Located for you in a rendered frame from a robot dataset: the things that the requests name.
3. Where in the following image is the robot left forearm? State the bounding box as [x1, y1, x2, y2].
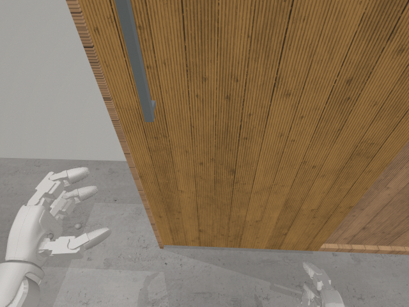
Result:
[0, 260, 45, 307]

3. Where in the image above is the handle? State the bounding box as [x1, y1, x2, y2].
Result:
[115, 0, 156, 122]

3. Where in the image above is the left robot hand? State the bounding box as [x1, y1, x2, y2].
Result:
[5, 167, 112, 268]

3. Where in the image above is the right robot hand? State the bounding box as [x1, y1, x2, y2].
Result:
[298, 260, 345, 307]

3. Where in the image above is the wardrobe door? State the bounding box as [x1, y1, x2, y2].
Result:
[78, 0, 409, 251]
[324, 141, 409, 247]

